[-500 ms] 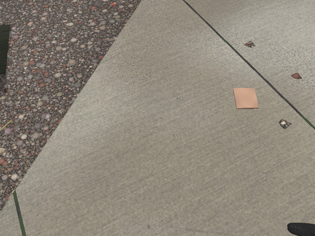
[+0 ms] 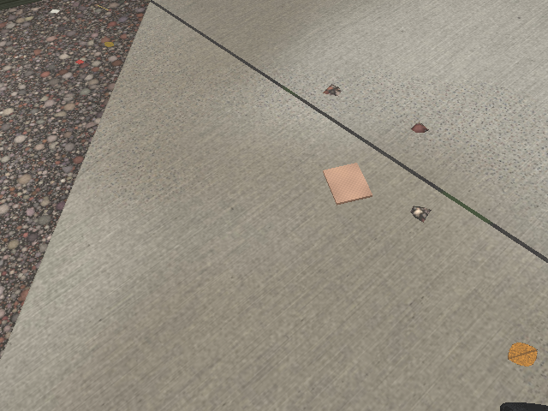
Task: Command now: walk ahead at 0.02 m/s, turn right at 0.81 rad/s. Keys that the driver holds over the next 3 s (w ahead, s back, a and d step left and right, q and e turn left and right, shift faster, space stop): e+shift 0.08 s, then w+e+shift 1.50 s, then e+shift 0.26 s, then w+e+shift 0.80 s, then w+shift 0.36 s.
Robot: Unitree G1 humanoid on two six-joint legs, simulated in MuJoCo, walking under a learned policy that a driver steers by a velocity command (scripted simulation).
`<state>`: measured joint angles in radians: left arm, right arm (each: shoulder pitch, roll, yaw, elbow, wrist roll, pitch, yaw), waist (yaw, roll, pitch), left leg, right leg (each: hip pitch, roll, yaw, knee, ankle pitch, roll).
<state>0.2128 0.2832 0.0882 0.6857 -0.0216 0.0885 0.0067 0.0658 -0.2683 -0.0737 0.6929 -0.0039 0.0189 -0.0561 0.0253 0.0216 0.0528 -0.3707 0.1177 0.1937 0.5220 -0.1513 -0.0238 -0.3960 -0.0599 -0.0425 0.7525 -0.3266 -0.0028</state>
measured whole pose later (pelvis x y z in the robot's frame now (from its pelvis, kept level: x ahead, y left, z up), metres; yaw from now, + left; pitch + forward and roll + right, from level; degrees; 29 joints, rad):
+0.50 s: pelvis +0.10 -0.02 +0.00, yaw -26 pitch +4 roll +1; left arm 0.29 0.32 0.10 0.63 0.01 0.01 -0.03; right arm 0.11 -0.29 -0.06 0.69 -0.04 -0.04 -0.01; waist 0.03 -0.01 -0.04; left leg -0.33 -0.03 -0.01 0.52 -0.26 0.00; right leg -0.34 0.13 0.26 0.76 -0.44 -0.07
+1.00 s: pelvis +0.34 -0.26 -0.03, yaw -55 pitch +1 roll -1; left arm 0.14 0.33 0.05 0.67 0.03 0.01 -0.04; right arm 0.44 -0.24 -0.02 0.83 -0.03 -0.05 0.00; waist -0.06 -0.03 0.07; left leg -0.15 0.09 0.04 1.35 -0.34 -0.03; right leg -0.48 0.17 -0.11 0.77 -0.32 -0.20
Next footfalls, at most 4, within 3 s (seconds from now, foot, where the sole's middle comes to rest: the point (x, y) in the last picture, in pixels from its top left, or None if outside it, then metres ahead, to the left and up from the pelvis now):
0.02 right None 0.05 -0.11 -0.76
0.46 left None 0.19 0.07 -0.76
0.92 right None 0.39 -0.34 -0.76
1.32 left None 0.74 -0.66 -0.76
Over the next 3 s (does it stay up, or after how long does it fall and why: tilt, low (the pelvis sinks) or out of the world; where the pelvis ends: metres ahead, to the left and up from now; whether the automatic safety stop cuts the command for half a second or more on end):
stays up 0.17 -1.65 0.00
